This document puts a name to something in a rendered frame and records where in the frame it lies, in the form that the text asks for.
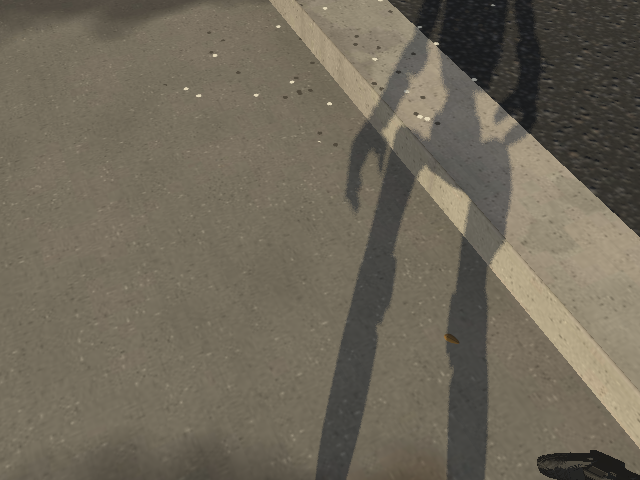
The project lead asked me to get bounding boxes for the robot right hand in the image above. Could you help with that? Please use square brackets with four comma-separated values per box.
[537, 450, 640, 480]

